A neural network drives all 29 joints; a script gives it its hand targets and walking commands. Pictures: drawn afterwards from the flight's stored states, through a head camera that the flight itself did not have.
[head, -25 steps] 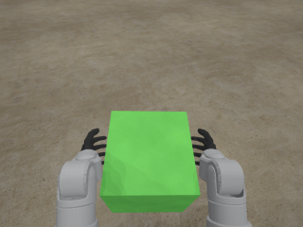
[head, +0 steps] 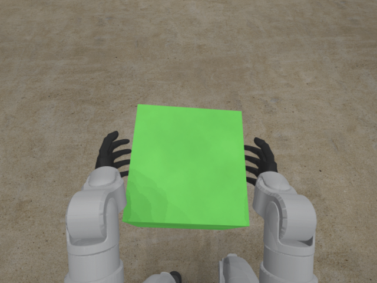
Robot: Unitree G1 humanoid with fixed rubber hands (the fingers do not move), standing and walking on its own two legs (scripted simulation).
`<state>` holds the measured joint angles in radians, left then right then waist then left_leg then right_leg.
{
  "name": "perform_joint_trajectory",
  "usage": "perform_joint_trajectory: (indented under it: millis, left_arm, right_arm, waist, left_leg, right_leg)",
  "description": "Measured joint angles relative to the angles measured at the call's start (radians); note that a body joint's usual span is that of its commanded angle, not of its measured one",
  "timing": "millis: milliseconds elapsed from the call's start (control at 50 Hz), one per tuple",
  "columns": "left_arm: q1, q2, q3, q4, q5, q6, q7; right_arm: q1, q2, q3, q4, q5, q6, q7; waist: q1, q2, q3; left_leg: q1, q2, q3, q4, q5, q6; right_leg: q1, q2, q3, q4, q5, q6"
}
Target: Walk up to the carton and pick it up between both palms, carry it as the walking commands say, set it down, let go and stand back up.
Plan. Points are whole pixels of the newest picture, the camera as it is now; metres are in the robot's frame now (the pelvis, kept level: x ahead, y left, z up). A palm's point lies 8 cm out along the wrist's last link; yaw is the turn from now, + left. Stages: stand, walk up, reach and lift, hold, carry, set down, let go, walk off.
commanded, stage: carry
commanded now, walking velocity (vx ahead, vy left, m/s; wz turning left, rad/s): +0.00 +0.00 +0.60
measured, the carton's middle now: (184, 174) +0.34 +0.01 -0.02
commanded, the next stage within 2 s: none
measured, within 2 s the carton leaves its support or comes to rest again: neither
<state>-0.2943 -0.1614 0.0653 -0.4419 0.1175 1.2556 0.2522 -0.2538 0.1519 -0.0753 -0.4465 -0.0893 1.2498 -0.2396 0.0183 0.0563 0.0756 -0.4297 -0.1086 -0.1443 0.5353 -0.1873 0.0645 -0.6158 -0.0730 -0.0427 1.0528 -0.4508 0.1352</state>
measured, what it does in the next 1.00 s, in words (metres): walks backwards: right foot, then left foot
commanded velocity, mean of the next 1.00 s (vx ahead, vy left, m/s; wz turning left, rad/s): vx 0.00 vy -0.05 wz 0.01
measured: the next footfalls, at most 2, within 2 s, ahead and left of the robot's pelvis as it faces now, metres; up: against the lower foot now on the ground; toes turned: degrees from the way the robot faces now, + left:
right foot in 0.26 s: -0.02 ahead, -0.14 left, +0.00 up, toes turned +3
left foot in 0.52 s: +0.00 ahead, +0.06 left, +0.00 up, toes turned -5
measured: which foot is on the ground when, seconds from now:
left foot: down 0.00-0.28, up 0.30-0.50, down 0.52-1.00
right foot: up 0.00-0.24, down 0.26-1.00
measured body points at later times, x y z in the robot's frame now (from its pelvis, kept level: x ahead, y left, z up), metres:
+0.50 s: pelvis -0.03 -0.05 +0.00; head -0.08 -0.04 +0.44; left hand +0.22 +0.12 +0.10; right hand +0.24 -0.18 +0.11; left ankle -0.04 +0.05 -0.73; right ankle -0.05 -0.14 -0.74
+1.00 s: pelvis -0.09 -0.04 +0.00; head -0.13 -0.04 +0.45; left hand +0.17 +0.14 +0.09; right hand +0.20 -0.15 +0.09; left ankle -0.04 +0.05 -0.74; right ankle -0.06 -0.14 -0.73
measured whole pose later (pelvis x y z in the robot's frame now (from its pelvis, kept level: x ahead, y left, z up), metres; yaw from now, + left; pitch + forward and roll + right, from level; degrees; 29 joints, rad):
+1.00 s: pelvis -0.09 -0.04 +0.00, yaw +6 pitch +1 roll +0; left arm -0.24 -0.15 0.07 -0.20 0.15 1.20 0.19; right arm -0.22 0.14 -0.08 -0.20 -0.15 1.20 -0.20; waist -0.01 -0.01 -0.13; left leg -0.35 -0.06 0.01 0.46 -0.14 0.06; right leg -0.31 -0.02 -0.07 0.51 -0.22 -0.01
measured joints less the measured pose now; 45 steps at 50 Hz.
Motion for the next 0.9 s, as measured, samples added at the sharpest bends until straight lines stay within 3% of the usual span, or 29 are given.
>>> perform_joint_trajectory:
  millis: [140, 200, 240, 280, 320, 380, 460, 540, 600, 660, 740, 820, 900]
  left_arm:
    - [0.055, 0.013, 0.005, -0.043, -0.032, -0.064, -0.018]
    - [0.091, 0.02, 0.001, -0.024, -0.038, -0.046, -0.027]
    - [0.104, 0.022, -0.004, -0.02, -0.041, -0.036, -0.029]
    - [0.108, 0.022, -0.004, -0.017, -0.041, -0.028, -0.032]
    - [0.115, 0.023, -0.015, -0.001, -0.04, -0.02, -0.035]
    - [0.119, 0.024, -0.04, 0.041, -0.034, 0.004, -0.04]
    - [0.127, 0.025, -0.041, 0.061, -0.003, 0.02, -0.047]
    - [0.124, 0.026, -0.023, 0.057, 0.021, 0.022, -0.045]
    - [0.119, 0.025, -0.008, 0.091, 0.024, 0.035, -0.042]
    - [0.119, 0.025, 0.006, 0.183, 0.038, 0.018, -0.055]
    - [0.11, 0.024, -0.008, 0.195, 0.024, 0.017, -0.04]
    - [0.099, 0.022, -0.011, 0.114, 0.001, 0.003, -0.032]
    - [0.043, 0.011, 0.014, 0.18, 0.012, -0.035, -0.05]
  right_arm:
    - [0.0, 0.0, 0.04, -0.032, -0.028, -0.023, -0.003]
    - [0.028, -0.006, 0.055, -0.006, -0.033, -0.007, 0.0]
    - [0.041, -0.008, 0.059, -0.006, -0.034, 0.005, -0.001]
    - [0.045, -0.01, 0.062, -0.006, -0.033, 0.014, -0.003]
    - [0.065, -0.013, 0.056, 0.002, -0.034, 0.013, 0.003]
    - [0.119, -0.02, 0.04, 0.016, -0.029, 0.015, 0.014]
    - [0.123, -0.021, 0.05, 0.032, -0.009, 0.039, 0.005]
    - [0.08, -0.015, 0.052, 0.066, -0.002, 0.046, 0.009]
    - [0.067, -0.013, 0.055, 0.123, -0.01, 0.048, 0.011]
    - [0.047, -0.011, 0.045, 0.234, -0.038, 0.032, 0.031]
    - [0.068, -0.014, 0.048, 0.227, -0.047, 0.019, 0.022]
    - [0.06, -0.012, 0.048, 0.127, -0.036, 0.019, 0.007]
    - [0.016, -0.004, 0.005, 0.173, -0.059, -0.018, 0.024]
  waist:
    - [0.017, -0.027, -0.069]
    - [0.015, -0.021, -0.103]
    - [0.017, -0.01, -0.103]
    - [0.027, -0.011, -0.097]
    - [0.022, -0.013, -0.102]
    - [-0.023, -0.06, -0.14]
    - [-0.058, -0.095, -0.205]
    - [-0.067, -0.083, -0.245]
    - [-0.041, -0.101, -0.242]
    - [-0.01, -0.061, -0.239]
    - [0.013, -0.061, -0.201]
    - [0.013, -0.069, -0.161]
    - [-0.006, -0.067, -0.165]
  left_leg:
    - [-0.045, -0.056, -0.043, -0.002, 0.022, -0.005]
    - [-0.039, -0.045, -0.068, -0.008, 0.029, -0.02]
    - [-0.028, -0.028, -0.077, -0.004, 0.03, -0.034]
    - [-0.019, -0.011, -0.067, 0.016, 0.021, -0.05]
    - [-0.021, 0.008, -0.045, 0.081, -0.081, -0.052]
    - [-0.028, 0.024, 0.059, 0.203, -0.227, -0.048]
    - [0.006, 0.073, 0.132, 0.254, -0.207, -0.048]
    - [0.106, 0.084, 0.131, 0.034, -0.11, -0.033]
    - [0.109, 0.053, 0.144, 0.009, -0.068, -0.025]
    - [0.105, 0.067, 0.145, 0.005, -0.049, -0.021]
    - [0.102, 0.055, 0.142, -0.015, -0.017, -0.015]
    - [0.083, 0.053, 0.149, -0.044, 0.021, -0.013]
    - [0.071, 0.049, 0.149, -0.067, 0.048, -0.009]
  right_leg:
    - [0.107, 0.05, 0.025, -0.148, -0.005, -0.019]
    - [0.199, 0.08, 0.025, -0.262, -0.012, -0.044]
    - [0.275, 0.089, 0.012, -0.402, 0.052, -0.059]
    - [0.349, 0.096, 0.007, -0.538, 0.126, -0.098]
    - [0.368, 0.117, 0.007, -0.543, 0.132, -0.154]
    - [0.395, 0.096, -0.023, -0.537, 0.122, -0.183]
    - [0.394, 0.091, -0.047, -0.53, 0.119, -0.185]
    - [0.348, 0.092, -0.048, -0.476, 0.105, -0.177]
    - [0.343, 0.06, -0.037, -0.475, 0.121, -0.16]
    - [0.356, 0.075, -0.036, -0.519, 0.154, -0.157]
    - [0.347, 0.063, -0.041, -0.522, 0.178, -0.153]
    - [0.315, 0.059, -0.034, -0.528, 0.203, -0.148]
    - [0.3, 0.056, -0.035, -0.543, 0.227, -0.146]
